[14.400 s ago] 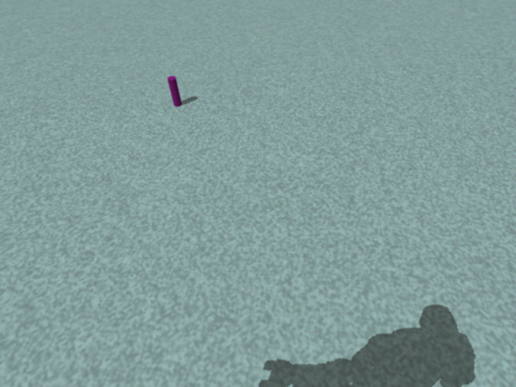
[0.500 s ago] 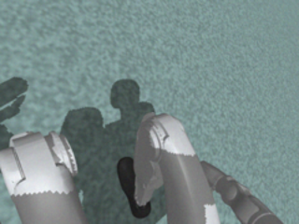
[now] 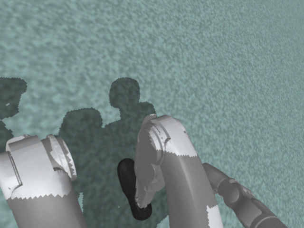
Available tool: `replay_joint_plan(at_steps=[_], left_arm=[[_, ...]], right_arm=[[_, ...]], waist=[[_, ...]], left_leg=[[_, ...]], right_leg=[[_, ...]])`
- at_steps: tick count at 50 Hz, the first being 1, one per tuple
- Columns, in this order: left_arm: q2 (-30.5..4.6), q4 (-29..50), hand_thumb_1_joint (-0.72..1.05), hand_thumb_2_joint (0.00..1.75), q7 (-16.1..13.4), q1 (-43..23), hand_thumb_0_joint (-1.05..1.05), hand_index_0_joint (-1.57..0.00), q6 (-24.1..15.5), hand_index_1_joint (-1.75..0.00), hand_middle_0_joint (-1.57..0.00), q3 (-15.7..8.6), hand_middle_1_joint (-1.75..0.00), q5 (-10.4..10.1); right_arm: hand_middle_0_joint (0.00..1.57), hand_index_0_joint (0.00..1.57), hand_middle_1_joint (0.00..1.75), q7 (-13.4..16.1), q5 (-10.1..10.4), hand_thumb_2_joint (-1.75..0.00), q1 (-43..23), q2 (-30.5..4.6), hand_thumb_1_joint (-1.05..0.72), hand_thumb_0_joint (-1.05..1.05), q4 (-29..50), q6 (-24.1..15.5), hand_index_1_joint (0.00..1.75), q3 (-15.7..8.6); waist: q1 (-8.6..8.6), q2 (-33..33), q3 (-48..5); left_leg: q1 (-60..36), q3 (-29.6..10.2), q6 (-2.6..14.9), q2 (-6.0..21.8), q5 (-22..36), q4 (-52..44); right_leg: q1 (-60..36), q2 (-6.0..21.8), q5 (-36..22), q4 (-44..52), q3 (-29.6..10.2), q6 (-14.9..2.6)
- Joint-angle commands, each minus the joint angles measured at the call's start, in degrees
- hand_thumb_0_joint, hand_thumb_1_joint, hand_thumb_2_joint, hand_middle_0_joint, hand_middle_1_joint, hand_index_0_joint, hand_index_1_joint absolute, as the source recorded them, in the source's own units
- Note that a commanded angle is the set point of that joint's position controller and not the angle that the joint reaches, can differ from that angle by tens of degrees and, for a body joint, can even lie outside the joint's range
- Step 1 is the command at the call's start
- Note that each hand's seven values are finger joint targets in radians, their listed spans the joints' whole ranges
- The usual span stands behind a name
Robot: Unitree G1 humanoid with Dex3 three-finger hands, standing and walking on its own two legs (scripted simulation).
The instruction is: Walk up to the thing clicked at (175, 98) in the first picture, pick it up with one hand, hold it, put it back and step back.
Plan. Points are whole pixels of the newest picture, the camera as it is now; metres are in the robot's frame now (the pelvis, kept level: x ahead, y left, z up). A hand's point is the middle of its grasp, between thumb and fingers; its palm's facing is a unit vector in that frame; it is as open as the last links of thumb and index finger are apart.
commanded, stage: settle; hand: left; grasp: from the side
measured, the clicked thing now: out of the picture +0.41 +0.32 -0.18
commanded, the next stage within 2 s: lift in 1.80 s
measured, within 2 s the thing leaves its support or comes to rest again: leaves its support in 0.02 s
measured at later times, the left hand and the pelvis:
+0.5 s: hand out of the picture +0.39 +0.34 -0.07, palm faces +0.41 -0.91 -0.01, open 7.5 cm; pelvis +0.01 -0.01 +0.02, yaw +3 degrees
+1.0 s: hand out of the picture +0.39 +0.34 +0.02, palm faces +0.40 -0.91 -0.03, open 7.4 cm; pelvis +0.02 -0.02 +0.06, yaw +8 degrees
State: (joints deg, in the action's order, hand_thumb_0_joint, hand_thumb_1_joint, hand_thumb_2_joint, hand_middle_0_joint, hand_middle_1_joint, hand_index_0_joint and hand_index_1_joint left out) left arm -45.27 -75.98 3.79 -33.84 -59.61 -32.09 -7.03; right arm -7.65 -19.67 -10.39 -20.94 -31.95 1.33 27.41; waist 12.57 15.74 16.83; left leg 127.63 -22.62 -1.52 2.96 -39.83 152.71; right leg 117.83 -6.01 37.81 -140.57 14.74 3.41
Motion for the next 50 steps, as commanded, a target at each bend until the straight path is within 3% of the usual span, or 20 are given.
replay_joint_plan(at_steps=[1, 5, 8, 9, 13, 16, 19, 22, 25, 26, 28, 31, 32, 34, 41, 45, 46, 47, 49, 50], left_arm=[[-12.6, 13.4, 0.52, 1.31, 0.0, -11.2, 0.00, -1.24, -4.3, -1.37, -1.25, -1.5, -1.35, -0.6], [-9.6, 16.7, 0.52, 1.35, 0.3, -10.9, 0.00, -1.27, -2.7, -1.42, -1.28, -0.1, -1.40, -1.1], [-10.3, 20.0, 0.45, 1.32, 0.7, -10.8, 0.00, -1.32, -1.3, -1.43, -1.32, -0.3, -1.41, -1.1], [-8.8, 20.5, 0.43, 1.32, 1.1, -11.0, 0.00, -1.31, -0.6, -1.43, -1.32, 1.1, -1.41, -1.2], [-8.0, 24.7, 0.42, 1.31, 2.4, -9.9, 0.00, -1.32, 2.4, -1.43, -1.33, 0.9, -1.42, -2.1], [-4.5, 28.3, 0.42, 1.31, 3.0, -8.9, 0.00, -1.31, 4.8, -1.42, -1.32, 2.6, -1.41, -3.1], [-4.6, 31.9, 0.43, 1.30, 3.0, -9.7, 0.00, -1.31, 7.1, -1.42, -1.31, 2.3, -1.40, -3.1], [-1.7, 34.7, 0.45, 1.30, 3.3, -11.9, 0.00, -1.30, 9.4, -1.40, -1.30, 5.0, -1.39, -2.8], [-2.5, 36.5, 0.41, 1.29, 3.3, -9.6, 0.00, -1.28, 12.0, -1.39, -1.28, 3.3, -1.37, -2.7], [0.0, 36.7, 0.43, 1.29, 3.8, -10.1, 0.00, -1.28, 12.5, -1.39, -1.28, 5.2, -1.38, -3.1], [-0.6, 37.4, 0.43, 1.30, 3.9, -9.7, 0.00, -1.30, 13.8, -1.41, -1.30, 3.7, -1.40, -3.4], [1.2, 38.6, 0.44, 1.30, 5.0, -10.2, 0.00, -1.30, 15.3, -1.41, -1.30, 4.6, -1.40, -3.9], [2.9, 38.3, 0.44, 1.30, 5.4, -10.2, 0.00, -1.30, 15.8, -1.40, -1.30, 6.2, -1.39, -4.0], [1.4, 37.6, 0.46, 1.29, 5.8, -7.9, 0.00, -1.30, 16.8, -1.40, -1.30, 3.4, -1.39, -4.3], [3.2, 39.7, 0.42, 1.29, 8.0, -9.7, 0.00, -1.29, 18.6, -1.39, -1.29, 3.2, -1.38, -5.2], [2.0, 42.0, 0.38, 1.31, 8.5, -10.5, 0.00, -1.29, 19.4, -1.41, -1.29, 1.5, -1.39, -5.1], [4.5, 37.6, 0.37, 1.30, 8.9, -7.3, 0.00, -1.29, 20.1, -1.40, -1.29, 2.6, -1.39, -5.2], [3.0, 42.3, 0.38, 1.29, 9.2, -11.4, 0.00, -1.28, 19.9, -1.39, -1.29, 1.7, -1.37, -5.4], [3.6, 39.0, 0.39, 1.28, 9.0, -8.1, 0.00, -1.28, 20.8, -1.38, -1.29, 1.1, -1.37, -5.2], [2.0, 42.4, 0.38, 1.28, 8.8, -10.7, 0.00, -1.28, 20.6, -1.38, -1.28, 0.4, -1.36, -4.9]], right_arm=[[0.20, 0.20, 0.30, 1.1, 0.2, -0.90, 2.1, -19.8, -0.90, 0.00, 1.3, 0.7, 0.30, -8.0], [0.20, 0.20, 0.30, 1.0, 0.9, -0.90, 3.0, -19.5, -0.89, 0.00, 1.0, 0.8, 0.30, -9.1], [0.20, 0.20, 0.30, 1.0, 1.5, -0.90, 4.3, -19.2, -0.89, 0.00, 0.8, 1.0, 0.30, -10.1], [0.20, 0.20, 0.30, 1.1, 1.9, -0.90, 5.2, -18.5, -0.90, 0.00, 0.1, 1.1, 0.30, -10.4], [0.20, 0.20, 0.30, 1.2, 3.3, -0.90, 6.2, -18.1, -0.90, 0.00, 0.6, 1.2, 0.30, -12.5], [0.20, 0.20, 0.30, 1.1, 4.6, -0.90, 7.9, -16.7, -0.89, 0.00, -0.2, 1.2, 0.30, -13.9], [0.20, 0.20, 0.30, 1.3, 6.1, -0.90, 9.3, -15.8, -0.89, 0.00, -0.6, 1.4, 0.30, -15.7], [0.20, 0.20, 0.30, 1.5, 7.4, -0.90, 10.7, -14.7, -0.88, 0.00, -1.1, 1.5, 0.30, -17.4], [0.20, 0.20, 0.30, 1.9, 8.8, -0.89, 12.2, -13.8, -0.88, 0.00, -1.3, 1.9, 0.30, -19.2], [0.20, 0.20, 0.30, 1.8, 9.1, -0.89, 12.5, -13.5, -0.88, 0.00, -0.8, 2.0, 0.30, -19.3], [0.20, 0.20, 0.30, 2.1, 10.1, -0.89, 13.1, -12.7, -0.88, 0.00, -1.0, 2.0, 0.30, -20.4], [0.20, 0.20, 0.30, 2.5, 11.0, -0.89, 14.3, -12.0, -0.87, 0.00, -1.4, 2.1, 0.30, -21.5], [0.20, 0.20, 0.30, 2.6, 11.4, -0.89, 14.1, -11.7, -0.87, 0.00, -1.2, 2.0, 0.30, -21.8], [0.20, 0.20, 0.30, 3.0, 12.1, -0.89, 15.3, -11.5, -0.87, 0.00, -1.4, 2.1, 0.30, -22.7], [0.20, 0.20, 0.30, 3.8, 13.5, -0.89, 16.6, -9.6, -0.87, 0.00, -2.1, 1.7, 0.30, -24.4], [0.20, 0.20, 0.30, 4.1, 13.8, -0.90, 17.8, -8.6, -0.88, 0.00, -2.3, 1.5, 0.30, -25.4], [0.20, 0.20, 0.30, 4.3, 14.1, -0.90, 17.3, -8.8, -0.88, 0.00, -2.1, 1.4, 0.30, -25.6], [0.20, 0.20, 0.30, 4.3, 13.9, -0.90, 17.9, -8.6, -0.88, 0.00, -2.7, 1.2, 0.30, -25.8], [0.20, 0.20, 0.30, 4.6, 14.4, -0.90, 17.9, -8.6, -0.88, 0.00, -1.5, 1.1, 0.30, -26.1], [0.20, 0.20, 0.30, 4.7, 14.4, -0.89, 17.8, -8.7, -0.88, 0.00, -2.0, 1.2, 0.30, -26.4]], waist=[[3.32, -34.7, -35.9], [3.13, -35.1, -36.6], [2.41, -36.1, -39.3], [2.48, -36.1, -39.0], [0.86, -35.2, -40.7], [-0.35, -34.8, -42.4], [-1.98, -35.8, -43.3], [-1.71, -35.6, -43.9], [-3.95, -34.4, -46.3], [-3.03, -34.2, -46.5], [-4.33, -32.4, -47.5], [-4.49, -31.5, -49.0], [-4.34, -31.7, -48.9], [-5.70, -31.0, -51.0], [-5.93, -28.2, -54.0], [-7.21, -26.3, -57.3], [-7.19, -24.6, -56.0], [-6.99, -25.8, -57.4], [-7.82, -24.9, -58.0], [-8.39, -26.5, -58.3]], left_leg=[[-24.7, 7.1, -0.37, 3.1, 6.0, -19.3], [-24.8, 7.5, -0.38, 2.9, 7.7, -19.7], [-25.7, 7.8, -0.39, 2.8, 9.4, -19.9], [-25.1, 8.2, -0.17, 2.5, 8.6, -20.1], [-23.5, 9.4, 0.31, 2.2, 6.4, -20.8], [-23.0, 10.0, 0.51, 1.7, 5.0, -21.9], [-23.0, 10.5, 0.52, 1.5, 3.5, -23.7], [-22.5, 11.2, 0.86, 1.2, 2.1, -24.6], [-23.2, 12.2, 1.05, 0.9, 2.5, -25.7], [-22.8, 12.1, 1.14, 0.6, 2.0, -26.2], [-22.5, 12.7, 1.40, 0.5, 1.4, -27.0], [-22.7, 13.8, 1.71, 0.2, 2.3, -27.2], [-23.1, 13.7, 1.56, 0.2, 2.1, -28.2], [-24.3, 14.1, 1.61, 0.1, 4.4, -28.3], [-23.8, 15.9, 2.21, 0.0, 6.7, -28.8], [-23.3, 17.1, 2.53, 0.0, 8.0, -29.1], [-22.8, 17.3, 2.72, 0.0, 7.8, -29.4], [-23.6, 17.3, 2.67, 0.1, 9.1, -29.0], [-23.9, 17.5, 2.71, 0.0, 8.7, -30.2], [-25.0, 17.6, 2.56, 0.0, 8.2, -30.8]], right_leg=[[-13.6, -1.3, -10.8, 10.6, 5.2, -4.19], [-13.3, -1.0, -12.4, 10.7, 4.6, -4.26], [-13.9, -0.9, -13.6, 10.5, 4.1, -4.38], [-13.9, -0.7, -13.0, 11.1, 3.6, -4.35], [-12.9, -0.6, -11.5, 12.2, 2.5, -4.55], [-12.1, -0.3, -10.2, 12.6, 1.9, -4.73], [-9.5, 0.0, -8.2, 12.7, 1.2, -5.17], [-7.9, 0.4, -7.2, 13.6, 0.1, -5.43], [-7.9, 0.7, -6.7, 14.6, -0.8, -5.54], [-7.9, 0.8, -6.3, 14.8, -0.8, -5.54], [-8.1, 0.9, -5.3, 15.9, -1.5, -5.57], [-8.6, 1.1, -6.0, 17.0, -2.6, -5.55], [-7.4, 1.3, -5.5, 16.9, -2.5, -5.73], [-8.9, 1.4, -6.9, 17.4, -3.1, -5.65], [-12.1, 1.9, -8.3, 19.6, -5.1, -5.32], [-16.4, 2.3, -9.0, 21.6, -6.9, -4.81], [-15.4, 2.3, -8.6, 21.9, -7.0, -4.81], [-16.2, 2.3, -10.0, 21.8, -7.1, -4.79], [-16.6, 2.5, -9.1, 22.1, -6.9, -4.89], [-15.7, 2.5, -8.5, 22.1, -6.8, -5.09]])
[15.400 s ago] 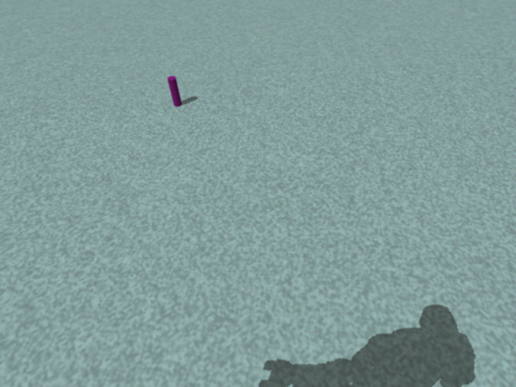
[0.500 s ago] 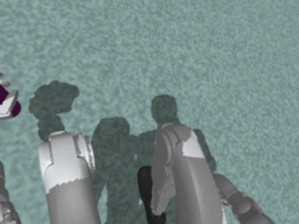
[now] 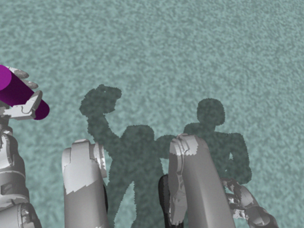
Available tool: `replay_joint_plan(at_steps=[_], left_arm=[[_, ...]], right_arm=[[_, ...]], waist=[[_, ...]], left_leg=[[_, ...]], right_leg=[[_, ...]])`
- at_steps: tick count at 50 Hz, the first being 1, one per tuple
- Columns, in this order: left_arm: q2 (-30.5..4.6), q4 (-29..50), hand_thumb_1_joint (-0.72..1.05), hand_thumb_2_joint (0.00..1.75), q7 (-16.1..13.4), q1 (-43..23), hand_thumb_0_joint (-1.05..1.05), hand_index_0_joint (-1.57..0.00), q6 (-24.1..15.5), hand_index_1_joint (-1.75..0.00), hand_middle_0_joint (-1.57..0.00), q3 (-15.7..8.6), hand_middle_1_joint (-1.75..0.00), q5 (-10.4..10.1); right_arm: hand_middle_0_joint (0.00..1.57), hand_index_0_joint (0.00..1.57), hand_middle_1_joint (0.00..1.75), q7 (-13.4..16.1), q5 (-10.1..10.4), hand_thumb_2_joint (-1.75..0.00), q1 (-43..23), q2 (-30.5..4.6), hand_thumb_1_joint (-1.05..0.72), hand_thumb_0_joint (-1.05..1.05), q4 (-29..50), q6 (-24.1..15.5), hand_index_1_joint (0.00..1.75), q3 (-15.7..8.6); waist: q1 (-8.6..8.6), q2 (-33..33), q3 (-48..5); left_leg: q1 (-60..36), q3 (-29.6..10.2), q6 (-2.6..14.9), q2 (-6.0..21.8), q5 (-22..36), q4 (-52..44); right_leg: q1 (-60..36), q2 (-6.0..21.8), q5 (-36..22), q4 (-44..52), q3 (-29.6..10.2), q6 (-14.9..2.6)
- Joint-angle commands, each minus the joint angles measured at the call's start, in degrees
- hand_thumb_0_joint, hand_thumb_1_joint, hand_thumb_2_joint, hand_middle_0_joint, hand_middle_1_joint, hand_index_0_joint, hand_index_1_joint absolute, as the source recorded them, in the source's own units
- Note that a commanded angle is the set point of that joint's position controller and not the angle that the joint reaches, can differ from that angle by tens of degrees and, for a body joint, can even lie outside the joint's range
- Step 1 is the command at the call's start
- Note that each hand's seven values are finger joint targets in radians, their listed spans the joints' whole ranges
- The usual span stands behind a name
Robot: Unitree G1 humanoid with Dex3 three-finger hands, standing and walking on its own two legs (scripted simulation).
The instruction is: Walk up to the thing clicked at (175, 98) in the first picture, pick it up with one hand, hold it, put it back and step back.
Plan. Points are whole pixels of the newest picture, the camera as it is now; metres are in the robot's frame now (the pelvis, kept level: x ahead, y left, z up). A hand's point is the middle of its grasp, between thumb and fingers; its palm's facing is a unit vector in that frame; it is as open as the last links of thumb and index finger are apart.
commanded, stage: settle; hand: left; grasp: from the side
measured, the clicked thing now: (21, 97) +0.42 +0.31 -0.06
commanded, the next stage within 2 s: lift in 0.80 s
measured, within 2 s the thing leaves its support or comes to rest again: neither
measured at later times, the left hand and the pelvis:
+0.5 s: hand (16, 87) +0.42 +0.29 +0.00, palm faces +0.29 -0.96 -0.03, open 7.4 cm; pelvis +0.00 +0.00 +0.03, yaw +2 degrees
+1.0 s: hand (16, 80) +0.42 +0.28 +0.02, palm faces +0.29 -0.96 -0.04, open 7.4 cm; pelvis +0.00 +0.00 +0.04, yaw +3 degrees
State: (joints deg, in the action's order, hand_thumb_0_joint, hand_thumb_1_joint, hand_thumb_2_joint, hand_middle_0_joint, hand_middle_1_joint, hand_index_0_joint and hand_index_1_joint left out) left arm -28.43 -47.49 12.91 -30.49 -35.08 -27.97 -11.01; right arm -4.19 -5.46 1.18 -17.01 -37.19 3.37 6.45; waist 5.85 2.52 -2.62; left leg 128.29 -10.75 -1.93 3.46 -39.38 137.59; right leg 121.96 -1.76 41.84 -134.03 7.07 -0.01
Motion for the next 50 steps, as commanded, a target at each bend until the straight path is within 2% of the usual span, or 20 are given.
replay_joint_plan(at_steps=[1, 2, 4, 5, 6, 8, 11, 16, 18, 19, 26, 29, 32, 34, 37, 41, 43, 45, 46, 50], left_arm=[[-15.1, 14.8, 0.37, 1.30, -0.5, -14.4, 0.00, -1.29, -3.8, -1.40, -1.30, -4.0, -1.38, -0.8], [-12.1, 12.3, 0.40, 1.31, -0.3, -12.7, 0.00, -1.30, -3.4, -1.41, -1.30, -2.4, -1.39, -0.9], [-13.4, 13.4, 0.41, 1.32, -0.3, -13.8, 0.00, -1.31, -3.1, -1.42, -1.31, -3.4, -1.40, -0.5], [-12.0, 10.6, 0.38, 1.31, -0.2, -12.2, 0.00, -1.31, -2.7, -1.41, -1.31, -2.2, -1.39, -0.4], [-12.3, 14.4, 0.40, 1.31, -0.2, -15.4, 0.00, -1.31, -3.1, -1.41, -1.31, -2.5, -1.39, -0.6], [-12.7, 14.0, 0.41, 1.31, -0.4, -14.9, 0.00, -1.31, -3.0, -1.41, -1.32, -3.5, -1.39, -0.7], [-11.5, 11.0, 0.40, 1.34, -0.5, -13.2, 0.00, -1.32, -2.4, -1.44, -1.33, -2.9, -1.42, 0.0], [-11.7, 13.8, 0.37, 1.33, -0.7, -17.6, 0.00, -1.32, -2.8, -1.42, -1.32, -2.4, -1.40, 0.2], [-10.0, 10.3, 0.39, 1.33, -0.6, -15.1, 0.00, -1.33, -2.4, -1.43, -1.33, -1.6, -1.41, 0.4], [-12.5, 13.8, 0.42, 1.35, -0.8, -17.6, 0.00, -1.32, -3.0, -1.43, -1.33, -3.2, -1.41, 0.6], [-9.3, 10.0, 0.39, 1.37, -1.3, -16.7, 0.00, -1.33, -2.6, -1.45, -1.34, -1.5, -1.43, 1.1], [-11.6, 11.0, 0.38, 1.35, -1.6, -18.2, 0.00, -1.32, -2.8, -1.42, -1.33, -2.5, -1.41, 1.8], [-10.2, 10.9, 0.40, 1.37, -1.7, -19.0, 0.00, -1.32, -2.9, -1.44, -1.33, -2.2, -1.42, 1.7], [-9.2, 7.3, 0.39, 1.35, -1.8, -17.1, 0.00, -1.31, -2.5, -1.42, -1.32, -1.2, -1.40, 2.1], [-11.8, 12.6, 0.40, 1.33, -2.0, -21.3, 0.00, -1.30, -3.3, -1.40, -1.31, -2.1, -1.38, 2.2], [-9.1, 8.6, 0.40, 1.35, -2.1, -19.4, 0.00, -1.31, -2.8, -1.41, -1.31, -1.4, -1.39, 1.7], [-11.5, 10.2, 0.41, 1.33, -2.3, -20.7, 0.00, -1.29, -3.2, -1.39, -1.30, -2.4, -1.37, 2.1], [-9.8, 10.0, 0.41, 1.35, -2.2, -21.1, 0.00, -1.29, -3.1, -1.40, -1.29, -0.8, -1.38, 2.5], [-10.3, 9.1, 0.41, 1.27, -2.3, -20.3, 0.00, -1.37, -3.0, -1.41, -1.34, -1.5, -1.42, 2.5], [-11.3, 11.1, 0.39, 1.26, -1.6, -19.8, 0.00, -1.35, -3.1, -1.40, -1.32, -2.3, -1.42, 1.9]], right_arm=[[0.20, 0.20, 0.30, 1.2, 0.3, -0.90, 6.7, -12.4, -0.88, 0.00, 3.3, -0.8, 0.30, -5.8], [0.20, 0.20, 0.30, 1.3, 0.5, -0.90, 6.3, -12.3, -0.88, 0.00, 3.7, -0.8, 0.30, -5.8], [0.20, 0.20, 0.30, 1.6, 0.6, -0.90, 6.9, -12.3, -0.88, 0.00, 2.7, -1.0, 0.30, -6.3], [0.20, 0.20, 0.30, 1.7, 0.8, -0.90, 6.4, -12.2, -0.88, 0.00, 3.2, -1.2, 0.30, -6.4], [0.20, 0.20, 0.30, 1.7, 0.6, -0.90, 6.9, -12.2, -0.88, 0.00, 2.7, -1.3, 0.30, -6.3], [0.20, 0.20, 0.30, 1.8, 0.7, -0.90, 7.1, -11.9, -0.88, 0.00, 2.9, -1.2, 0.30, -6.7], [0.20, 0.20, 0.30, 1.9, 0.9, -0.90, 7.4, -11.6, -0.88, 0.00, 2.6, -1.4, 0.30, -7.0], [0.20, 0.20, 0.30, 2.0, 0.8, -0.90, 7.9, -11.0, -0.89, 0.00, 2.5, -2.0, 0.30, -7.3], [0.20, 0.20, 0.30, 2.0, 0.9, -0.90, 7.8, -11.2, -0.89, 0.00, 2.9, -2.1, 0.30, -7.5], [0.20, 0.20, 0.30, 2.1, 0.8, -0.90, 8.3, -11.1, -0.88, 0.00, 2.6, -2.2, 0.30, -7.6], [0.20, 0.20, 0.30, 2.1, 0.8, -0.90, 8.7, -10.5, -0.88, 0.00, 2.0, -2.3, 0.30, -7.7], [0.20, 0.20, 0.30, 2.1, 0.9, -0.90, 8.8, -10.7, -0.88, 0.00, 1.9, -2.3, 0.30, -7.9], [0.20, 0.20, 0.30, 2.0, 0.8, -0.90, 9.7, -10.7, -0.88, 0.00, 1.4, -2.1, 0.30, -8.1], [0.20, 0.20, 0.30, 2.1, 0.9, -0.90, 9.0, -10.5, -0.88, 0.00, 1.9, -2.3, 0.30, -7.9], [0.20, 0.20, 0.30, 2.1, 0.7, -0.90, 9.5, -10.4, -0.88, 0.00, 1.7, -2.1, 0.30, -8.0], [0.20, 0.20, 0.30, 2.1, 1.1, -0.90, 9.8, -10.1, -0.88, 0.00, 1.4, -2.4, 0.30, -8.1], [0.20, 0.20, 0.30, 2.2, 0.9, -0.90, 9.9, -10.1, -0.88, 0.00, 1.2, -2.4, 0.30, -8.1], [0.20, 0.20, 0.30, 2.1, 1.0, -0.90, 10.3, -9.8, -0.88, 0.00, 1.6, -2.4, 0.30, -8.1], [0.20, 0.20, 0.30, 2.2, 1.0, -0.90, 10.0, -9.9, -0.91, 0.00, 1.4, -2.4, 0.30, -8.3], [0.20, 0.20, 0.30, 2.4, 1.4, -0.90, 10.2, -10.3, -0.91, 0.00, 1.8, -2.5, 0.30, -8.6]], waist=[[-2.02, -13.9, -40.0], [-1.33, -13.8, -38.8], [-1.74, -13.0, -39.0], [-1.24, -12.6, -37.4], [-0.88, -13.2, -38.3], [-1.60, -13.9, -39.8], [-1.38, -11.2, -38.1], [-1.19, -11.6, -40.0], [-0.81, -11.5, -39.1], [-1.45, -11.5, -40.5], [-0.92, -11.2, -39.1], [-1.72, -12.7, -39.6], [-1.05, -12.7, -40.3], [-0.80, -11.2, -37.6], [-1.27, -13.1, -40.7], [-0.63, -10.7, -39.1], [-1.25, -11.3, -41.2], [-0.63, -11.4, -40.3], [-1.04, -10.6, -39.9], [-1.80, -11.7, -42.7]], left_leg=[[-27.1, 5.8, 2.85, -0.5, 8.0, -16.2], [-27.0, 5.6, 2.81, -0.6, 7.4, -16.9], [-27.9, 5.8, 2.92, -0.4, 8.2, -17.0], [-26.8, 6.0, 3.08, -0.5, 7.6, -17.2], [-27.3, 5.8, 3.04, -0.5, 8.1, -17.2], [-29.4, 5.9, 2.96, -0.5, 8.7, -17.8], [-27.7, 6.2, 3.18, -0.6, 8.0, -18.5], [-28.1, 6.9, 3.19, -0.7, 6.9, -18.9], [-29.0, 6.6, 3.18, -0.8, 7.3, -19.7], [-29.2, 6.8, 3.21, -0.7, 7.7, -19.6], [-30.4, 7.1, 3.19, -0.8, 7.7, -20.9], [-32.0, 7.0, 3.01, -0.8, 7.5, -21.9], [-33.4, 6.6, 2.90, -0.9, 8.6, -22.3], [-31.1, 6.9, 3.10, -1.0, 6.6, -22.6], [-32.5, 7.4, 3.02, -1.0, 6.5, -22.7], [-31.3, 7.4, 3.11, -1.1, 6.1, -23.1], [-31.9, 7.7, 3.22, -1.1, 7.5, -22.6], [-31.2, 7.7, 3.19, -1.2, 6.6, -23.4], [-31.0, 7.8, 3.32, -1.1, 6.1, -23.5], [-33.6, 8.0, 3.27, -1.2, 7.4, -24.2]], right_leg=[[-19.7, -1.8, -12.5, 15.9, 0.6, -1.82], [-18.6, -1.7, -11.7, 15.9, 0.9, -1.95], [-18.8, -1.7, -12.5, 16.4, 0.6, -1.86], [-18.3, -1.6, -11.9, 16.9, 0.4, -1.85], [-18.7, -1.5, -12.7, 16.5, 0.4, -1.92], [-18.7, -1.4, -12.7, 16.8, 0.4, -1.93], [-19.5, -1.4, -12.0, 18.1, 0.0, -1.77], [-21.0, -1.2, -10.6, 19.5, -1.2, -1.74], [-20.2, -1.2, -11.1, 19.2, -0.3, -1.90], [-21.1, -1.2, -11.6, 19.5, -0.6, -1.84], [-20.5, -1.1, -11.2, 20.6, -1.0, -1.90], [-19.3, -1.1, -10.6, 20.1, -0.7, -2.30], [-19.3, -1.0, -11.6, 20.0, -0.4, -2.28], [-18.7, -0.9, -9.9, 20.7, -0.5, -2.24], [-20.5, -0.9, -9.9, 21.5, -1.2, -2.18], [-20.5, -0.8, -9.3, 22.1, -1.3, -2.06], [-22.0, -0.8, -10.6, 22.3, -1.8, -1.96], [-21.8, -0.7, -9.8, 22.4, -1.6, -2.07], [-21.9, -0.7, -9.3, 23.2, -1.9, -1.91], [-23.0, -0.6, -10.3, 23.4, -2.1, -2.04]])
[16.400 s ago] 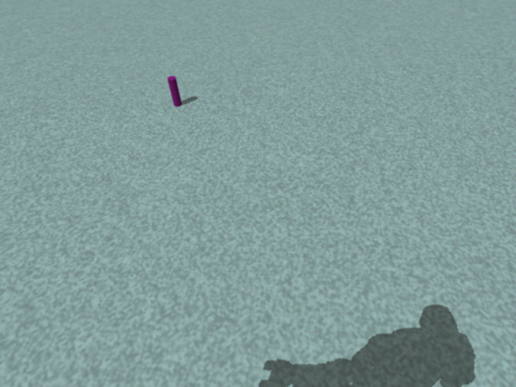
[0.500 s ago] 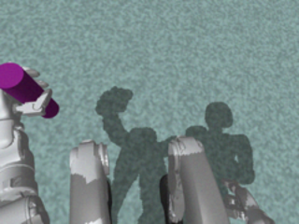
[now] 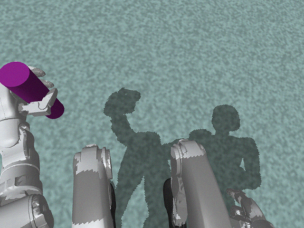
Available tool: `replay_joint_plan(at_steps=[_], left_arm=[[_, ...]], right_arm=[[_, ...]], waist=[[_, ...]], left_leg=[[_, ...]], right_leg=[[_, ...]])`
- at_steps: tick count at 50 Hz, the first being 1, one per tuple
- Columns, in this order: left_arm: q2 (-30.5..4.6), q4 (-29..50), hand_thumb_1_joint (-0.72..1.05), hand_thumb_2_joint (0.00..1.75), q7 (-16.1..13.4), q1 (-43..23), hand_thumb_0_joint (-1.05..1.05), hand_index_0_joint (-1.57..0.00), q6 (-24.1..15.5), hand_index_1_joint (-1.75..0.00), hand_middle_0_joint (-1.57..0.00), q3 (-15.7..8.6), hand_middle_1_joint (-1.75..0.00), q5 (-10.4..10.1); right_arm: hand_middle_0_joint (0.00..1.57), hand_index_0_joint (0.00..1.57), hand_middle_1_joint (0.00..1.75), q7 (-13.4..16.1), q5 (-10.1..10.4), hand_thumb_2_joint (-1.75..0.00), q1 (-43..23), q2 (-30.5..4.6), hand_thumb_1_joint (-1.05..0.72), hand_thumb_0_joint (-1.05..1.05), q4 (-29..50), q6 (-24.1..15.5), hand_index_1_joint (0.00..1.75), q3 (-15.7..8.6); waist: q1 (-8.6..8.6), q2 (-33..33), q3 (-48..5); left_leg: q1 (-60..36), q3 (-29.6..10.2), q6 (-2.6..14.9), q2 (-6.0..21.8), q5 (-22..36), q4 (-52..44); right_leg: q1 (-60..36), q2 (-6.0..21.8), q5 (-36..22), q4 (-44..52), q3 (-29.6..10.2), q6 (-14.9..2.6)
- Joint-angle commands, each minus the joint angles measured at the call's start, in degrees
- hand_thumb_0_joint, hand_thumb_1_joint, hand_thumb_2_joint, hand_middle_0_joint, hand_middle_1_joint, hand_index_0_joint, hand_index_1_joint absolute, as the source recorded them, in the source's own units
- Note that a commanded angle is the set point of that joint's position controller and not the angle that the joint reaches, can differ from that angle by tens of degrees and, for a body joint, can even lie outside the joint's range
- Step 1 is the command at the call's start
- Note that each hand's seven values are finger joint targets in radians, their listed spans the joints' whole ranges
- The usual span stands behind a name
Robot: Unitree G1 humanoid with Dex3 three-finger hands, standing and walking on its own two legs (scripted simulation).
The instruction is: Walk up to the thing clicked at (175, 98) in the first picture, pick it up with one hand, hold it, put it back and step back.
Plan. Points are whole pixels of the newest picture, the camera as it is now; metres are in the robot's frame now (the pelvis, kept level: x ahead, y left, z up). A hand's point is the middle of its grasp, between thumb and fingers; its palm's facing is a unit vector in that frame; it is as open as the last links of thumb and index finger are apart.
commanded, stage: lift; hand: left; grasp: from the side
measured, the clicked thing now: (38, 95) +0.44 +0.27 -0.04
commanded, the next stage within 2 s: none
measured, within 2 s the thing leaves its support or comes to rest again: neither
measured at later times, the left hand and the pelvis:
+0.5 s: hand (15, 82) +0.42 +0.26 +0.07, palm faces +0.21 -0.98 -0.03, open 7.4 cm; pelvis +0.01 +0.00 +0.07, yaw +1 degrees
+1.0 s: hand out of the picture +0.40 +0.25 +0.26, palm faces +0.25 -0.97 -0.04, open 7.4 cm; pelvis +0.04 +0.01 +0.23, yaw +4 degrees
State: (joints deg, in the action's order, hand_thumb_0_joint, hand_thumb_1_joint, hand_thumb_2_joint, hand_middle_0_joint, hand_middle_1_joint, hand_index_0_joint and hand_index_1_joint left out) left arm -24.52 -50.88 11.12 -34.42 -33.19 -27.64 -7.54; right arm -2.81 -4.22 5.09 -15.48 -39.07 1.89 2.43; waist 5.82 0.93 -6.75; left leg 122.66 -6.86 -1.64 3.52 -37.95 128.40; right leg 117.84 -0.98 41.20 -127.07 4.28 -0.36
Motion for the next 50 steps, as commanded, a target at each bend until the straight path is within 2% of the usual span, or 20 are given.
replay_joint_plan(at_steps=[1, 2, 4, 11, 13, 15, 17, 18, 21, 23, 25, 29, 31, 33, 38, 40, 43, 44, 48, 50], left_arm=[[-15.3, 15.9, 0.39, 1.27, 0.4, -16.4, 0.00, -1.34, -4.9, -1.41, -1.31, -2.5, -1.42, -1.8], [-13.5, 14.9, 0.38, 1.27, 0.7, -15.8, 0.00, -1.35, -4.6, -1.41, -1.32, -1.0, -1.43, -1.8], [-15.8, 16.7, 0.38, 1.27, 0.6, -15.5, 0.00, -1.36, -4.3, -1.41, -1.33, -3.2, -1.43, -1.9], [-10.9, 20.1, 0.37, 1.26, 0.9, -12.5, 0.00, -1.33, -1.7, -1.39, -1.30, 0.2, -1.40, -2.8], [-13.0, 22.4, 0.36, 1.26, 0.6, -11.0, 0.00, -1.34, -0.8, -1.39, -1.31, -1.2, -1.41, -2.8], [-9.5, 24.3, 0.37, 1.26, 0.7, -10.2, 0.00, -1.33, 0.2, -1.38, -1.30, 1.6, -1.40, -3.2], [-11.6, 26.4, 0.41, 1.25, 0.1, -9.6, 0.00, -1.34, 1.0, -1.38, -1.30, -0.3, -1.40, -3.5], [-8.9, 27.0, 0.40, 1.25, 0.2, -8.8, 0.00, -1.33, 1.6, -1.37, -1.29, 2.4, -1.40, -3.7], [-9.5, 31.2, 0.43, 1.26, -1.0, -7.0, 0.00, -1.32, 2.9, -1.38, -1.29, 1.7, -1.40, -4.1], [-7.0, 32.1, 0.41, 1.26, -1.3, -3.8, 0.00, -1.32, 4.0, -1.37, -1.28, 3.2, -1.39, -4.7], [-8.7, 38.8, 0.40, 1.25, -2.3, -5.1, 0.00, -1.31, 4.8, -1.36, -1.28, 2.6, -1.38, -4.9], [-3.7, 38.0, 0.38, 1.22, -3.7, 1.9, 0.00, -1.27, 8.1, -1.33, -1.24, 6.1, -1.35, -4.9], [-7.6, 43.6, 0.39, 1.22, -5.1, 2.5, 0.00, -1.26, 8.9, -1.32, -1.23, 3.9, -1.34, -4.2], [-5.4, 48.3, 0.36, 1.22, -6.0, 3.3, 0.00, -1.27, 10.0, -1.33, -1.24, 6.1, -1.35, -4.5], [-1.8, 47.9, 0.37, 1.20, -8.5, 10.7, 0.00, -1.24, 13.1, -1.30, -1.21, 9.2, -1.32, -4.0], [-3.3, 50.3, 0.35, 1.20, -9.5, 8.4, 0.00, -1.25, 13.2, -1.31, -1.22, 7.7, -1.33, -4.0], [0.5, 46.6, 0.37, 1.21, -10.1, 11.3, 0.00, -1.25, 13.6, -1.31, -1.22, 11.0, -1.33, -3.3], [-0.8, 48.0, 0.38, 1.21, -10.4, 11.6, 0.00, -1.26, 13.4, -1.32, -1.24, 9.4, -1.34, -3.3], [0.9, 45.1, 0.33, 1.19, -10.3, 12.1, 0.00, -1.26, 13.1, -1.31, -1.24, 11.9, -1.32, -2.3], [1.5, 45.1, 0.35, 1.18, -10.0, 11.6, 0.00, -1.27, 12.8, -1.30, -1.24, 12.7, -1.31, -2.4]], right_arm=[[0.20, 0.20, 0.30, 1.0, 0.3, -0.90, 6.8, -11.6, -0.91, 0.00, 3.4, -0.9, 0.30, -4.8], [0.20, 0.20, 0.30, 1.1, 0.5, -0.90, 6.6, -11.4, -0.91, 0.00, 3.9, -1.0, 0.30, -4.7], [0.20, 0.20, 0.30, 1.1, 0.7, -0.90, 7.2, -11.5, -0.91, 0.00, 3.3, -1.1, 0.30, -5.0], [0.20, 0.20, 0.30, 1.7, 1.7, -0.90, 7.3, -10.7, -0.90, 0.00, 4.8, -1.4, 0.30, -5.8], [0.20, 0.20, 0.30, 2.0, 2.1, -0.90, 7.4, -10.9, -0.90, 0.00, 5.1, -1.3, 0.30, -6.1], [0.20, 0.20, 0.30, 2.1, 2.6, -0.89, 6.8, -10.5, -0.90, 0.00, 6.1, -1.5, 0.30, -6.0], [0.20, 0.20, 0.30, 2.5, 3.1, -0.89, 6.7, -10.7, -0.90, 0.00, 6.2, -1.7, 0.30, -6.3], [0.20, 0.20, 0.30, 2.6, 3.3, -0.89, 6.3, -10.5, -0.90, 0.00, 6.8, -1.7, 0.30, -6.2], [0.20, 0.20, 0.30, 3.1, 3.8, -0.89, 6.4, -10.1, -0.90, 0.00, 7.2, -2.1, 0.30, -6.3], [0.20, 0.20, 0.30, 3.3, 4.3, -0.89, 6.0, -9.7, -0.89, 0.00, 8.0, -2.4, 0.30, -6.4], [0.20, 0.20, 0.30, 3.6, 4.5, -0.89, 6.4, -9.3, -0.90, 0.00, 8.1, -2.5, 0.30, -6.5], [0.20, 0.20, 0.30, 4.1, 5.4, -0.89, 5.7, -8.6, -0.89, 0.00, 9.3, -3.0, 0.30, -6.6], [0.20, 0.20, 0.30, 4.6, 5.6, -0.89, 5.9, -8.5, -0.89, 0.00, 9.5, -2.9, 0.30, -7.0], [0.20, 0.20, 0.30, 4.7, 5.8, -0.89, 5.5, -8.3, -0.89, 0.00, 10.3, -3.2, 0.30, -7.1], [0.20, 0.20, 0.30, 5.2, 6.2, -0.89, 6.3, -6.6, -0.89, 0.00, 9.7, -3.9, 0.30, -6.4], [0.20, 0.20, 0.30, 5.6, 6.3, -0.89, 5.8, -6.7, -0.89, 0.00, 9.8, -4.3, 0.30, -6.5], [0.20, 0.20, 0.30, 5.8, 6.2, -0.89, 6.6, -6.1, -0.89, 0.00, 9.3, -4.7, 0.30, -6.1], [0.20, 0.20, 0.30, 5.8, 6.2, -0.89, 6.5, -6.3, -0.89, 0.00, 9.8, -4.9, 0.30, -6.3], [0.20, 0.20, 0.30, 5.7, 6.1, -0.89, 6.4, -6.0, -0.89, 0.00, 9.7, -5.1, 0.30, -5.9], [0.20, 0.20, 0.30, 5.5, 5.9, -0.89, 7.6, -6.3, -0.89, 0.00, 9.4, -5.5, 0.30, -6.0]], waist=[[-1.81, -10.0, -39.3], [-1.17, -10.4, -38.3], [-2.31, -10.6, -39.6], [-2.06, -9.0, -39.4], [-3.12, -10.1, -39.6], [-2.12, -9.9, -38.3], [-3.38, -9.7, -38.8], [-2.50, -10.3, -38.2], [-3.29, -10.2, -38.2], [-3.04, -8.9, -37.3], [-3.72, -9.6, -39.3], [-2.85, -7.1, -36.4], [-4.36, -7.4, -38.5], [-4.26, -7.3, -39.0], [-2.70, -4.8, -34.7], [-2.74, -5.4, -32.5], [-1.38, -4.5, -28.6], [-2.91, -5.3, -28.4], [-2.91, -7.6, -23.7], [-3.01, -8.4, -24.9]], left_leg=[[-28.7, 4.1, 2.96, -1.2, 6.7, -15.1], [-28.1, 4.2, 2.95, -1.3, 6.0, -15.7], [-29.7, 4.2, 2.91, -1.2, 7.2, -16.3], [-31.7, 4.1, 3.09, -1.1, 7.2, -19.1], [-33.9, 4.0, 3.00, -1.2, 7.2, -21.0], [-34.1, 3.3, 2.92, -1.2, 5.3, -23.0], [-36.8, 2.7, 2.84, -1.1, 5.0, -24.7], [-37.6, 2.5, 2.76, -1.1, 4.1, -25.7], [-39.9, 2.4, 2.62, -1.1, 4.5, -27.8], [-41.0, 2.3, 2.74, -1.1, 4.7, -29.4], [-43.1, 3.1, 2.86, -1.1, 7.2, -30.2], [-45.8, 2.8, 2.93, -1.1, 6.3, -34.6], [-49.0, 3.3, 3.00, -1.1, 8.2, -35.9], [-51.3, 3.4, 2.96, -1.3, 10.2, -38.0], [-55.4, 3.7, 3.47, -1.5, 14.1, -42.6], [-57.3, 3.7, 3.25, -1.7, 11.8, -45.5], [-60.6, 3.4, 3.13, -1.7, 13.0, -48.6], [-62.4, 3.3, 2.92, -1.8, 13.8, -50.5], [-69.0, 2.3, 2.11, -1.5, 13.2, -56.7], [-72.6, 2.0, 1.81, -1.4, 17.6, -58.0]], right_leg=[[-19.4, -1.4, -10.1, 16.6, 0.4, -1.65], [-19.5, -1.2, -9.7, 17.1, 0.4, -1.67], [-20.3, -1.3, -10.7, 17.1, 0.5, -1.78], [-22.5, -1.2, -10.6, 21.0, -0.2, -1.73], [-23.2, -1.1, -10.4, 22.1, -0.2, -1.87], [-22.6, -1.0, -9.0, 23.1, 0.2, -2.05], [-22.5, -1.0, -8.9, 24.3, 0.1, -2.08], [-22.1, -0.9, -8.3, 25.0, 0.1, -2.17], [-24.8, -0.7, -8.7, 27.4, -0.5, -2.00], [-26.9, -0.6, -9.0, 29.2, -0.6, -1.77], [-30.4, -0.4, -10.8, 31.5, -1.6, -1.60], [-34.1, -0.3, -10.5, 36.0, -1.7, -1.40], [-38.5, -0.2, -12.0, 38.8, -2.8, -1.17], [-42.1, -0.1, -14.0, 40.9, -3.0, -1.11], [-49.6, -0.2, -18.8, 47.1, -3.2, -0.24], [-51.2, -0.2, -16.8, 49.5, -3.6, -0.37], [-52.9, -0.3, -18.2, 52.0, -2.9, -0.41], [-53.9, -0.3, -18.5, 52.6, -2.5, -0.75], [-54.8, -0.2, -17.6, 55.8, -1.7, -1.13], [-57.2, -0.1, -21.1, 56.8, -1.4, -1.14]])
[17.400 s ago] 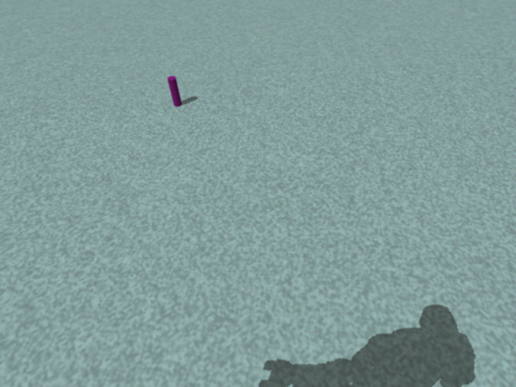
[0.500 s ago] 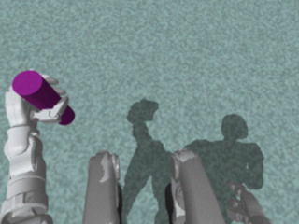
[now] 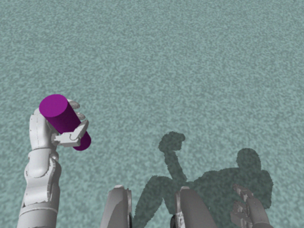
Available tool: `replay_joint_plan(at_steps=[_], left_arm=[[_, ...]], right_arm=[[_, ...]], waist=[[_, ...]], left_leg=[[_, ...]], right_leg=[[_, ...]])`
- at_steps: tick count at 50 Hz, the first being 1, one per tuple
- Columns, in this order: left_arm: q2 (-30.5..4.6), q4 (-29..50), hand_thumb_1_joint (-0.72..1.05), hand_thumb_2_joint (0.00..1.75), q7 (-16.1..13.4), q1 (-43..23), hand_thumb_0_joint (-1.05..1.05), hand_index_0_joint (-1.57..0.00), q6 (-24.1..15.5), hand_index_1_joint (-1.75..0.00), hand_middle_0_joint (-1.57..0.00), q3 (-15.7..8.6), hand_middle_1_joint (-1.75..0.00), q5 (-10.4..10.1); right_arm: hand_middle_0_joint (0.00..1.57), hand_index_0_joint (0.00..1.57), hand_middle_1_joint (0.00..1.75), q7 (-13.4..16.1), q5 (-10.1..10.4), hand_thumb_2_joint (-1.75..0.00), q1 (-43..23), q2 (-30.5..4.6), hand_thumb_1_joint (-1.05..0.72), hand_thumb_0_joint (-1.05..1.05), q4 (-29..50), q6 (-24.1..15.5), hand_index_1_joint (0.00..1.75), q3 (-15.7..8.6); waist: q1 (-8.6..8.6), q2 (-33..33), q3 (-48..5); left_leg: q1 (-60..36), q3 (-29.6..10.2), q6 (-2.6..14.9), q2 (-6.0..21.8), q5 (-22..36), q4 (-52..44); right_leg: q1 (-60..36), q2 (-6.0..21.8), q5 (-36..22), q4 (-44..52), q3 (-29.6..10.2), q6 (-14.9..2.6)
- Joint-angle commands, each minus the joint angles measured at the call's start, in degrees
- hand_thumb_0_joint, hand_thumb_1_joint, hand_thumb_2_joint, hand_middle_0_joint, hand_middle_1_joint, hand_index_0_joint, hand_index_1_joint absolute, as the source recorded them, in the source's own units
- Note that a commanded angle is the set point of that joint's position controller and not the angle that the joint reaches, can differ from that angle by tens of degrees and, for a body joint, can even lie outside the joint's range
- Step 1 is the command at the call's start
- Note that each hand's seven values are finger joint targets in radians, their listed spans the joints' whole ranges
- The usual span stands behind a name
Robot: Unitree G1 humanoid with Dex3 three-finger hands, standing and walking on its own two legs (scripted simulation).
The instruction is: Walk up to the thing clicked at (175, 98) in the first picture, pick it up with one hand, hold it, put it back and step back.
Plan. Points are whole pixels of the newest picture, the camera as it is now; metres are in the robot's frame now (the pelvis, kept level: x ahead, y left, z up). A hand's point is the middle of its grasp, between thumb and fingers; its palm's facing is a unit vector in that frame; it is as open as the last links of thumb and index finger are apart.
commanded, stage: lift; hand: left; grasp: from the side
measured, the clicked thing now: (70, 127) +0.37 +0.22 +0.01
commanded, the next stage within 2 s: hold in 1.12 s
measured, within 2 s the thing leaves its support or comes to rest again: neither
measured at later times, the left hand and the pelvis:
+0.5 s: hand (67, 107) +0.36 +0.19 +0.12, palm faces +0.16 -0.99 -0.03, open 7.4 cm; pelvis +0.02 +0.00 +0.08, yaw +1 degrees
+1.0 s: hand (73, 96) +0.37 +0.17 +0.15, palm faces +0.16 -0.99 -0.01, open 7.4 cm; pelvis +0.03 -0.01 +0.11, yaw +2 degrees
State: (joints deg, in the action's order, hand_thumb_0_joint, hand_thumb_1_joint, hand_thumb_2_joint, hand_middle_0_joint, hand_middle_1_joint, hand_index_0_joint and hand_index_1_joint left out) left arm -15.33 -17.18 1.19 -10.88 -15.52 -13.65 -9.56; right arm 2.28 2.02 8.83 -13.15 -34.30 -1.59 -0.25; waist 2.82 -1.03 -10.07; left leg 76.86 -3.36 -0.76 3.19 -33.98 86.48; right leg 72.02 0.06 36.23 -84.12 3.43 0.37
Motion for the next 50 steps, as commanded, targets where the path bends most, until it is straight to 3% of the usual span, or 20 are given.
replay_joint_plan(at_steps=[1, 3, 7, 9, 14, 17, 25, 26, 29, 31, 32, 33, 34, 35, 38, 41, 43, 45, 48, 50], left_arm=[[-7.3, 11.9, 0.32, 1.17, 0.0, -11.4, 0.00, -1.27, -5.1, -1.30, -1.25, -1.0, -1.31, -0.5], [-8.8, 13.1, 0.31, 1.16, 0.2, -12.7, 0.00, -1.26, -5.7, -1.30, -1.24, -1.9, -1.31, -0.7], [-5.5, 9.7, 0.31, 1.17, 0.0, -10.4, 0.00, -1.27, -5.9, -1.31, -1.25, 0.3, -1.32, -0.6], [-6.5, 11.6, 0.30, 1.17, -0.5, -11.9, 0.00, -1.28, -6.5, -1.31, -1.26, -0.7, -1.32, -0.5], [-5.8, 12.5, 0.31, 1.17, -0.5, -11.5, 0.00, -1.28, -7.5, -1.30, -1.26, 0.5, -1.31, -0.1], [-4.7, 11.3, 0.34, 1.20, -0.7, -11.4, 0.00, -1.29, -7.7, -1.33, -1.27, 1.7, -1.33, 0.2], [-3.4, 8.5, 0.32, 1.20, -1.4, -9.9, 0.00, -1.27, -7.7, -1.32, -1.26, 1.9, -1.33, 0.3], [-3.2, 11.9, 0.32, 1.20, -1.5, -11.8, 0.00, -1.27, -8.2, -1.32, -1.26, 2.9, -1.33, 0.4], [-4.6, 10.3, 0.31, 1.20, -1.7, -12.2, 0.00, -1.27, -8.6, -1.32, -1.26, 1.2, -1.32, 0.6], [-2.5, 5.8, 0.29, 1.19, -1.2, -8.4, 0.00, -1.25, -8.3, -1.31, -1.24, 2.3, -1.31, 0.4], [-2.4, 8.4, 0.30, 1.20, -1.2, -10.1, 0.00, -1.25, -8.8, -1.31, -1.24, 2.7, -1.32, 0.2], [-3.8, 11.6, 0.33, 1.20, -1.2, -13.3, 0.00, -1.25, -9.3, -1.31, -1.23, 2.2, -1.31, 0.1], [-3.2, 8.7, 0.35, 1.21, -1.2, -11.0, 0.00, -1.25, -9.2, -1.32, -1.24, 2.5, -1.32, 0.3], [-5.2, 13.0, 0.34, 1.21, -1.4, -14.4, 0.00, -1.24, -9.6, -1.31, -1.23, 1.7, -1.31, 0.4], [-1.6, 7.7, 0.31, 1.20, -1.1, -9.7, 0.00, -1.25, -9.0, -1.32, -1.24, 3.1, -1.32, -0.2], [-3.8, 11.2, 0.31, 1.20, -1.4, -13.4, 0.00, -1.24, -9.4, -1.31, -1.23, 2.6, -1.31, 0.0], [-1.0, 3.8, 0.34, 1.21, -1.0, -8.1, 0.00, -1.26, -8.6, -1.32, -1.25, 3.3, -1.32, -0.1], [-4.2, 10.8, 0.33, 1.21, -1.3, -13.5, 0.00, -1.25, -9.8, -1.32, -1.24, 1.8, -1.32, -0.1], [-2.0, 7.9, 0.35, 1.21, -1.0, -11.0, 0.00, -1.26, -9.4, -1.32, -1.25, 2.8, -1.31, -0.4], [-2.8, 6.7, 0.35, 1.23, -1.1, -11.1, 0.00, -1.27, -9.4, -1.34, -1.26, 2.2, -1.33, -0.2]], right_arm=[[0.20, 0.20, 0.30, 0.3, -0.3, -0.89, 3.5, -8.9, -0.90, 0.00, 5.3, -2.2, 0.30, -3.6], [0.20, 0.20, 0.30, 0.2, -0.4, -0.89, 4.3, -8.8, -0.90, 0.00, 5.0, -2.3, 0.30, -3.5], [0.20, 0.20, 0.30, -0.2, -0.6, -0.89, 4.6, -7.7, -0.90, 0.00, 4.6, -2.4, 0.30, -2.9], [0.20, 0.20, 0.30, -0.2, -0.7, -0.90, 4.2, -8.3, -0.91, 0.00, 5.2, -2.6, 0.30, -3.4], [0.20, 0.20, 0.30, -0.2, -1.1, -0.90, 5.3, -8.2, -0.90, 0.00, 5.0, -2.6, 0.30, -3.2], [0.20, 0.20, 0.30, -0.3, -1.2, -0.90, 5.0, -8.1, -0.90, 0.00, 5.0, -2.2, 0.30, -3.2], [0.20, 0.20, 0.30, -0.4, -1.5, -0.90, 5.1, -6.9, -0.90, 0.00, 4.3, -1.9, 0.30, -2.5], [0.20, 0.20, 0.30, -0.4, -1.5, -0.90, 4.6, -7.2, -0.90, 0.00, 4.8, -2.1, 0.30, -2.8], [0.20, 0.20, 0.30, -0.3, -1.5, -0.90, 4.0, -7.0, -0.90, 0.00, 4.9, -2.1, 0.30, -2.8], [0.20, 0.20, 0.30, -0.5, -1.6, -0.90, 4.0, -6.6, -0.90, 0.00, 4.6, -1.8, 0.30, -2.5], [0.20, 0.20, 0.30, -0.5, -1.7, -0.90, 4.1, -6.8, -0.90, 0.00, 4.8, -1.8, 0.30, -2.6], [0.20, 0.20, 0.30, -0.4, -1.6, -0.90, 4.0, -7.0, -0.90, 0.00, 4.7, -1.9, 0.30, -2.6], [0.20, 0.20, 0.30, -0.4, -1.7, -0.90, 4.0, -6.8, -0.90, 0.00, 4.6, -1.7, 0.30, -2.4], [0.20, 0.20, 0.30, -0.3, -1.6, -0.90, 4.1, -7.3, -0.90, 0.00, 4.8, -1.7, 0.30, -2.9], [0.20, 0.20, 0.30, -0.5, -1.7, -0.90, 4.2, -6.3, -0.91, 0.00, 4.3, -1.7, 0.30, -2.2], [0.20, 0.20, 0.30, -0.3, -1.7, -0.90, 4.4, -7.1, -0.90, 0.00, 4.0, -1.5, 0.30, -2.7], [0.20, 0.20, 0.30, -0.4, -1.6, -0.90, 3.7, -6.7, -0.90, 0.00, 4.3, -1.5, 0.30, -2.3], [0.20, 0.20, 0.30, -0.4, -1.7, -0.90, 4.2, -6.8, -0.91, 0.00, 3.8, -1.4, 0.30, -2.6], [0.20, 0.20, 0.30, -0.6, -1.8, -0.90, 3.9, -6.5, -0.90, 0.00, 4.0, -1.1, 0.30, -2.3], [0.20, 0.20, 0.30, -0.5, -1.7, -0.90, 4.4, -6.9, -0.91, 0.00, 3.5, -1.0, 0.30, -2.6]], waist=[[-0.31, -6.2, -21.9], [-0.62, -6.8, -21.9], [-0.13, -4.3, -18.2], [-0.46, -4.1, -18.3], [-0.60, -3.8, -19.6], [-0.46, -3.6, -17.0], [-0.56, -1.8, -13.9], [-0.72, -2.3, -13.9], [-1.14, -1.7, -13.1], [-0.62, -0.1, -11.2], [-0.53, -1.3, -12.4], [-0.79, -2.5, -13.2], [-0.70, -2.3, -13.0], [-1.05, -2.8, -13.7], [-0.39, 0.8, -12.3], [-0.61, -1.0, -13.0], [-0.12, 1.8, -9.8], [-1.06, -1.6, -13.2], [-0.68, 0.3, -11.4], [-0.83, 0.0, -11.2]], left_leg=[[-29.0, -1.8, 0.76, -0.9, 14.7, -17.3], [-31.0, -1.0, 0.80, -1.1, 17.0, -18.3], [-31.8, -0.5, 0.93, -1.3, 15.9, -21.6], [-32.7, -0.6, 0.94, -1.4, 15.4, -23.3], [-37.6, 0.1, 1.01, -1.5, 20.3, -25.4], [-38.8, -0.1, 0.76, -1.3, 18.8, -28.0], [-40.6, 1.1, 1.01, -1.7, 18.9, -31.6], [-41.3, 1.2, 0.90, -1.6, 18.7, -32.2], [-40.7, 1.7, 1.09, -1.9, 16.7, -33.4], [-41.3, 1.7, 1.16, -1.9, 16.3, -34.4], [-42.3, 1.8, 1.01, -1.9, 16.8, -34.6], [-43.8, 1.7, 0.85, -1.9, 17.5, -35.1], [-44.3, 1.7, 0.82, -1.9, 18.3, -35.3], [-44.1, 2.2, 0.96, -2.2, 18.5, -35.2], [-42.7, 2.5, 1.37, -2.2, 19.2, -35.3], [-45.1, 2.9, 1.25, -2.2, 20.6, -35.9], [-44.0, 2.8, 1.42, -2.3, 20.2, -36.4], [-46.7, 3.0, 1.25, -2.3, 22.1, -36.7], [-45.9, 3.2, 1.41, -2.5, 22.8, -37.2], [-47.3, 3.4, 1.49, -2.3, 24.6, -37.2]], right_leg=[[-11.9, -1.3, -16.5, 14.3, -0.2, -1.97], [-15.1, -1.2, -18.6, 16.4, -0.3, -1.88], [-18.6, -1.2, -18.3, 20.2, -0.3, -1.73], [-20.9, -1.0, -18.2, 21.6, -0.4, -1.73], [-25.6, -1.2, -22.8, 24.2, -0.4, -1.58], [-26.1, -1.1, -21.3, 26.1, -0.2, -1.65], [-31.7, -1.0, -22.7, 30.8, -0.8, -1.17], [-32.2, -0.9, -22.4, 31.2, -0.8, -1.18], [-34.0, -0.6, -20.9, 33.0, -1.3, -0.95], [-34.2, -0.8, -20.7, 33.9, -1.1, -0.81], [-34.4, -0.9, -21.3, 34.0, -1.2, -0.94], [-35.1, -0.8, -21.8, 34.0, -1.2, -0.99], [-35.3, -0.9, -22.4, 34.1, -1.1, -1.02], [-36.7, -0.6, -23.0, 34.8, -1.5, -0.82], [-39.0, -0.5, -24.5, 36.0, -2.0, -0.29], [-39.6, -0.3, -26.0, 36.9, -2.6, -0.30], [-39.9, -0.4, -25.7, 37.7, -2.5, -0.05], [-40.9, -0.3, -27.4, 37.4, -2.6, -0.34], [-42.7, -0.4, -28.9, 38.1, -2.5, -0.07], [-42.3, -0.4, -30.1, 38.5, -2.5, -0.12]])
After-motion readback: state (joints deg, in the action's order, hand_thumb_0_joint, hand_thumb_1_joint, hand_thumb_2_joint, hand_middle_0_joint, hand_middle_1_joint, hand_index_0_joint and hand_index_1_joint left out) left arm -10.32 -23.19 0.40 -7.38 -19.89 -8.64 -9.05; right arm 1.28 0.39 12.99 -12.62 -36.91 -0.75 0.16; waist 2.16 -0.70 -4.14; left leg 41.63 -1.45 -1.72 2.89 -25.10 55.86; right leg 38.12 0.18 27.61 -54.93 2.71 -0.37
